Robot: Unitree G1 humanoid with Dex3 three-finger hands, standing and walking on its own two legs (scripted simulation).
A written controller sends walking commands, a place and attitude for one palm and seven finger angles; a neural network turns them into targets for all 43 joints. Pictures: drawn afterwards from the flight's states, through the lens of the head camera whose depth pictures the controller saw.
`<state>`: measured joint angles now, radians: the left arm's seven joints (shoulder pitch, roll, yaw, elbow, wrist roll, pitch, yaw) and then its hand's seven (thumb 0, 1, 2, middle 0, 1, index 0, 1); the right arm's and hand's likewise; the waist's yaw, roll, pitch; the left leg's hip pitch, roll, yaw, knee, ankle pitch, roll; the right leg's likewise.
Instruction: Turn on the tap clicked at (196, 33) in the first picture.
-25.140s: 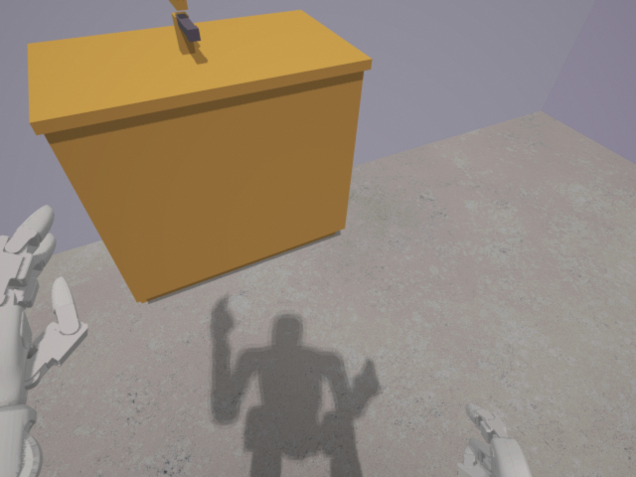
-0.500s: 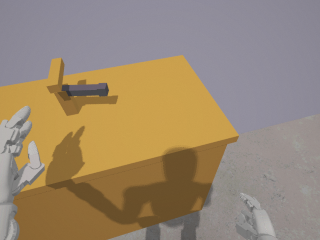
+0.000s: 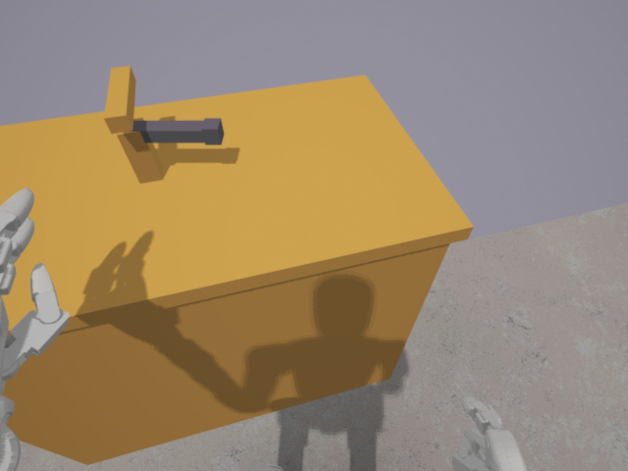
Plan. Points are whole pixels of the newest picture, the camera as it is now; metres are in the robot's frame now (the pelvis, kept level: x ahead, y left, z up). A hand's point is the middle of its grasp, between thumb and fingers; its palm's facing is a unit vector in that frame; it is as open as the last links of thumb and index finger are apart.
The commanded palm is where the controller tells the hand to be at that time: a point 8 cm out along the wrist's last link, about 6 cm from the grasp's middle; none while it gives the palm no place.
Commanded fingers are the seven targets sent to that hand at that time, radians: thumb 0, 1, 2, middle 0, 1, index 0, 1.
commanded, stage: step back with the hand held close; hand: left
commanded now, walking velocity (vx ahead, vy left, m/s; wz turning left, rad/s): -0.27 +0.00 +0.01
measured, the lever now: (213, 131) +0.55 +0.20 +0.13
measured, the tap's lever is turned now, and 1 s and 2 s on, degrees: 75 75 75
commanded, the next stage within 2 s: stop stepping back and stand still in 0.50 s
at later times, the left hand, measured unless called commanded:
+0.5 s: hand out of the picture +0.12 +0.25 +0.18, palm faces +0.47 -0.78 -0.42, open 7.4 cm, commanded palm +0.06 +0.27 +0.19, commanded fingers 0.00 0.90 0.90 -0.20 -0.30 -0.20 -0.30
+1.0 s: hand out of the picture -0.02 +0.23 +0.18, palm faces +0.49 -0.79 -0.37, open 7.4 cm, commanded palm -0.07 +0.26 +0.19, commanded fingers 0.00 0.90 0.90 -0.20 -0.30 -0.20 -0.30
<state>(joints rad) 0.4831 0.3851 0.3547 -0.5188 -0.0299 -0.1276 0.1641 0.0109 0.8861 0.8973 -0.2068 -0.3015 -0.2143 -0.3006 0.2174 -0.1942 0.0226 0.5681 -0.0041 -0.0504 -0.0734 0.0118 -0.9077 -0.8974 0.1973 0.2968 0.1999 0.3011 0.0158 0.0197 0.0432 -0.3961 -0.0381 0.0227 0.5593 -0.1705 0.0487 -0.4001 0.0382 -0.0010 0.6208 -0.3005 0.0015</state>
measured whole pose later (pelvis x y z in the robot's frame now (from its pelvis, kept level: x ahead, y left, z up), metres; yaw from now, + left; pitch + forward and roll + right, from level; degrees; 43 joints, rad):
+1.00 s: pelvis -0.21 -0.03 +0.01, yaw +3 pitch -2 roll +0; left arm 0.47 0.35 0.36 -0.45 -0.04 -0.09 0.16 0.01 0.89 0.90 -0.21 -0.30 -0.21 -0.30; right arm 0.32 -0.21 -0.01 0.67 0.02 -0.10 -0.05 0.01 -0.91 -0.90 0.20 0.30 0.20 0.30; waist -0.02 0.00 -0.02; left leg -0.18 0.04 0.04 0.51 -0.30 0.00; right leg -0.46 0.02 -0.03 0.98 -0.38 0.01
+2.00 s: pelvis -0.20 -0.04 +0.01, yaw +2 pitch -1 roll -1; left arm 0.49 0.35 0.31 -0.49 -0.06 -0.11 0.15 0.01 0.89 0.90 -0.21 -0.30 -0.21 -0.30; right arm 0.17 -0.21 0.02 0.58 0.00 -0.06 -0.06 0.01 -0.91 -0.90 0.20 0.30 0.20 0.30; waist 0.01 0.01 0.05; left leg -0.21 0.02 0.04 0.46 -0.23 0.01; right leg -0.19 0.04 -0.03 0.42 -0.22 -0.03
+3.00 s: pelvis -0.21 -0.03 +0.02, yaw +2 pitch -1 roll -1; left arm 0.48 0.34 0.31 -0.46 -0.05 -0.11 0.16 0.01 0.89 0.90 -0.21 -0.30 -0.21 -0.30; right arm 0.19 -0.21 0.02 0.61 0.00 -0.06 -0.07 0.01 -0.91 -0.90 0.20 0.30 0.20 0.30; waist 0.01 0.02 0.02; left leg -0.21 0.01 0.05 0.44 -0.21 0.03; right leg -0.19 0.03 -0.01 0.39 -0.18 -0.01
